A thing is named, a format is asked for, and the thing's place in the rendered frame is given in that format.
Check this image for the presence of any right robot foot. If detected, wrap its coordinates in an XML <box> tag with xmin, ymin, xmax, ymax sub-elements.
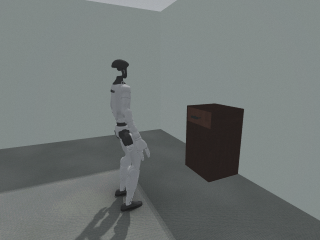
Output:
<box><xmin>120</xmin><ymin>201</ymin><xmax>143</xmax><ymax>212</ymax></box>

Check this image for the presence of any robot right forearm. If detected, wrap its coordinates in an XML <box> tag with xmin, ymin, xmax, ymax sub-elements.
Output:
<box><xmin>124</xmin><ymin>109</ymin><xmax>141</xmax><ymax>141</ymax></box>

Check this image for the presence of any cabinet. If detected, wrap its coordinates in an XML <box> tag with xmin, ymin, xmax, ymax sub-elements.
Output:
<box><xmin>185</xmin><ymin>103</ymin><xmax>244</xmax><ymax>182</ymax></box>

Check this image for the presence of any drawer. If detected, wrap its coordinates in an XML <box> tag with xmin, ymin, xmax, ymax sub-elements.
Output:
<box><xmin>187</xmin><ymin>106</ymin><xmax>212</xmax><ymax>129</ymax></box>

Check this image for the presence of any handle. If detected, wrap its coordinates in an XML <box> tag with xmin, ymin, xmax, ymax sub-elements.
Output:
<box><xmin>191</xmin><ymin>115</ymin><xmax>201</xmax><ymax>120</ymax></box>

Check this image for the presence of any robot head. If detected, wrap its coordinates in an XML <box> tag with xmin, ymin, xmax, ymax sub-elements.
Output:
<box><xmin>111</xmin><ymin>59</ymin><xmax>129</xmax><ymax>85</ymax></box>

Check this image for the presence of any right robot upper arm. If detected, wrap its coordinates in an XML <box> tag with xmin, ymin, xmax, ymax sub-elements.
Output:
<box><xmin>119</xmin><ymin>84</ymin><xmax>131</xmax><ymax>117</ymax></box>

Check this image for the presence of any robot right hand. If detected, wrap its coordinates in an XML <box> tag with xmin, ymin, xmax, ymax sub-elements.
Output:
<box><xmin>135</xmin><ymin>139</ymin><xmax>150</xmax><ymax>161</ymax></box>

